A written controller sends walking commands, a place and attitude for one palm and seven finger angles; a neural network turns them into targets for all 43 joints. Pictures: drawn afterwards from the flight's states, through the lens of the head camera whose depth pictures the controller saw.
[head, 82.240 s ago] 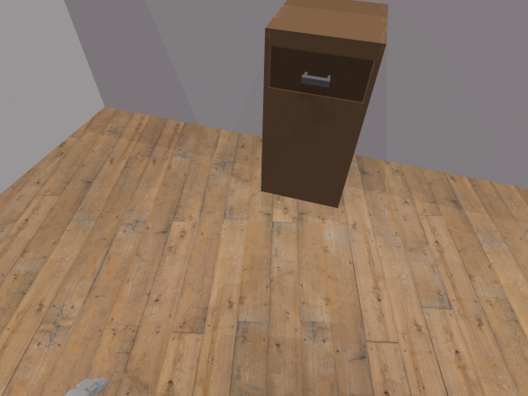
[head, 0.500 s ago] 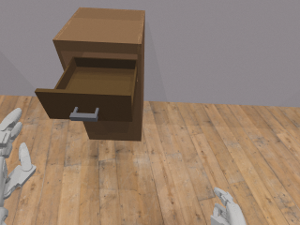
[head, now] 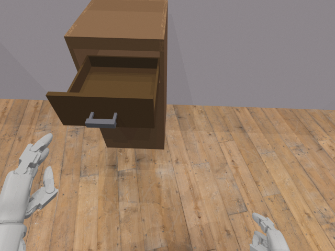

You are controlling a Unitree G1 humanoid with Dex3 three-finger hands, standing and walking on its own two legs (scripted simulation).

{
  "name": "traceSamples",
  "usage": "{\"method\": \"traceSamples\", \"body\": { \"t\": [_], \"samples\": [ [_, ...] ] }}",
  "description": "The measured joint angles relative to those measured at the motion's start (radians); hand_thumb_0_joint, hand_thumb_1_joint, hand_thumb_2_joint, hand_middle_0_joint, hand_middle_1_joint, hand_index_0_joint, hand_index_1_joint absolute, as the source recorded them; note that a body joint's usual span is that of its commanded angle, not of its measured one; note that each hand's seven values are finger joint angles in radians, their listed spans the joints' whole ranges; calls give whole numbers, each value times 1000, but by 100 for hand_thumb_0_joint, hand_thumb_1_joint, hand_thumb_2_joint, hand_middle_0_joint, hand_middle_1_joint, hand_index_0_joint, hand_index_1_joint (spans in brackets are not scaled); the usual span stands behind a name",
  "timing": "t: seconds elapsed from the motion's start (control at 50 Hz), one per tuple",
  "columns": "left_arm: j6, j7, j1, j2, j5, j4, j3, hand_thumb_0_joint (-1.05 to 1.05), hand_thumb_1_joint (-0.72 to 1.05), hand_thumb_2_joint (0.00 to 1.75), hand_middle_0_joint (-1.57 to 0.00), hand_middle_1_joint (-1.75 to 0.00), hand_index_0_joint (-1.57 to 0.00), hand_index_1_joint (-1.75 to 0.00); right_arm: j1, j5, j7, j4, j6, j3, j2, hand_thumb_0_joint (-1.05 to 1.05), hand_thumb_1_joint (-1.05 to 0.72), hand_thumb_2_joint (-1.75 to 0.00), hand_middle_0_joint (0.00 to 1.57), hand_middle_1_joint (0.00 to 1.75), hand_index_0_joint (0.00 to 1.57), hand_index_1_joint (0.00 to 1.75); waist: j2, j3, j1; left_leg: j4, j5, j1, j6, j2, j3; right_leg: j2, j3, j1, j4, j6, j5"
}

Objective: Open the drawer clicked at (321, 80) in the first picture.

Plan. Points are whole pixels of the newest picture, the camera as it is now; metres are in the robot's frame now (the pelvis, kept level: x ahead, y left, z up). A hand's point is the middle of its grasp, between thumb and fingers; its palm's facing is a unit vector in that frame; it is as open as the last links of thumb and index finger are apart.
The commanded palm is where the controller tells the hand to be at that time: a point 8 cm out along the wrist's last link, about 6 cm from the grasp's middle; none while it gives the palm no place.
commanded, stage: let the arm hang, fingers relaxed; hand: left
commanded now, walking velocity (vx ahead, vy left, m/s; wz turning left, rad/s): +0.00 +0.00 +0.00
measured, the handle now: (102, 119) +0.54 +0.28 -0.08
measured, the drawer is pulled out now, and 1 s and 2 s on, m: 0.30 0.30 0.30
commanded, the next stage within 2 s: look to check the result in 1.04 s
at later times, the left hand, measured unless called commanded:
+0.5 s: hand out of the picture -0.03 +0.17 -0.17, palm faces +0.01 -0.97 -0.25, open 7.2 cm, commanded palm none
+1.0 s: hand out of the picture +0.00 +0.14 -0.17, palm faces +0.02 -0.98 -0.20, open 7.3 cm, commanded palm none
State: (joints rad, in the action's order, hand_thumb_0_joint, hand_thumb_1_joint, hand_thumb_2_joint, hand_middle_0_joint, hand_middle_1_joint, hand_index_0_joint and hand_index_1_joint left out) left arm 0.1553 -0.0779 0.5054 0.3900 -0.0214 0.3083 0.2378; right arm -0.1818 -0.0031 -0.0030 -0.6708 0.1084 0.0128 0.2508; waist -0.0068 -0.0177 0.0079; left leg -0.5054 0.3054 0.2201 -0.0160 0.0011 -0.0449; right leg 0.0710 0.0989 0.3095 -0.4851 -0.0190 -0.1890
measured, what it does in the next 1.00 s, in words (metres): stands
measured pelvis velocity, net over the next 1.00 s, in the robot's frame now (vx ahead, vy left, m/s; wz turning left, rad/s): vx -0.01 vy -0.03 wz -0.02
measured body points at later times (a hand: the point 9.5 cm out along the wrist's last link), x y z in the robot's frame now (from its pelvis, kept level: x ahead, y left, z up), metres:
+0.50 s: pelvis -0.02 -0.03 +0.00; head +0.00 -0.03 +0.45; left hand -0.03 +0.23 -0.15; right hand -0.04 -0.25 -0.15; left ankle -0.03 +0.10 -0.74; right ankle +0.04 -0.13 -0.74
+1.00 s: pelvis -0.01 -0.03 +0.00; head +0.00 -0.03 +0.45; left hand +0.00 +0.19 -0.15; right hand -0.06 -0.24 -0.16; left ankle -0.03 +0.10 -0.74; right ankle +0.04 -0.13 -0.74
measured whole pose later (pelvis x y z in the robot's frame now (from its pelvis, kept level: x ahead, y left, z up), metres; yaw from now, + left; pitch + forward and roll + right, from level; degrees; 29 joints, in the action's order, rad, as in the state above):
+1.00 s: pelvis -0.01 -0.03 +0.00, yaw -1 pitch -2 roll +0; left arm -0.01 -0.03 0.26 0.15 -0.02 -1.10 0.03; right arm -0.36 -0.02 0.03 -1.10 -0.01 0.01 0.11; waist 0.00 -0.05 -0.01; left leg -0.43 0.26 0.15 0.03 0.04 -0.04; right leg 0.02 0.11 0.25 -0.43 0.03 -0.15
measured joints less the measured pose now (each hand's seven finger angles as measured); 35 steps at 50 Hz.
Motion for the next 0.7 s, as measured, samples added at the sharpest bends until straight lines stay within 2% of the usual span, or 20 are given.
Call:
{"method": "traceSamples", "body": {
  "t": [0.04,0.1,0.18,0.24,0.3,0.38,0.56,0.7],
  "samples": [
    [-82,36,-100,-32,-14,-267,-73,0,90,90,-21,-30,-20,-30,23,-7,-14,-53,-32,4,29,1,-90,-90,20,30,21,30,-25,11,2,-37,14,26,-5,-8,-5,10,-8,36,-53,-1,-23],
    [-181,65,-187,-91,-24,-628,-149,0,90,90,-20,-30,-20,-30,34,-16,-14,-95,-69,3,36,1,-90,-90,20,30,21,30,-39,0,-19,-73,32,37,-5,-7,-14,12,-19,57,-103,0,-44],
    [-227,87,-215,-152,-21,-926,-226,1,91,90,-20,-30,-20,-30,-6,-19,-6,-134,-103,-5,6,1,-90,-90,20,30,21,30,9,-39,-43,-76,30,19,8,-4,-13,9,-19,48,-124,16,-54],
    [-234,87,-215,-198,-11,-1068,-254,1,91,90,-21,-30,-20,-30,-54,-23,1,-189,-119,-13,-16,1,-90,-90,20,30,20,30,42,-61,-37,-55,16,1,15,7,-5,-3,-9,23,-94,20,-38],
    [-218,69,-220,-190,-3,-1155,-231,-1,97,89,-21,-30,-21,-30,-101,-21,8,-251,-133,-20,-40,1,-90,-90,20,30,20,30,54,-73,-18,-30,-3,-11,25,22,10,-19,9,-5,-45,31,-11],
    [-206,71,-213,-175,1,-1250,-226,-1,96,89,-21,-30,-21,-30,-145,-21,15,-312,-144,-17,-60,1,-90,-90,20,30,20,30,36,-70,-6,0,-23,-24,32,33,21,-32,23,-34,11,39,18],
    [-193,62,-198,-181,5,-1374,-217,0,92,90,-21,-30,-20,-30,-173,-20,21,-377,-139,-9,-95,1,-90,-90,20,30,20,30,-15,-50,-7,46,-49,-49,33,35,12,-38,15,-52,52,43,43],
    [-183,56,-214,-205,5,-1400,-213,0,91,90,-20,-30,-20,-30,-176,-20,23,-403,-127,-9,-122,1,-91,-90,20,30,20,30,-18,-35,-9,61,-56,-56,36,36,3,-41,7,-49,53,46,45]
  ]
}}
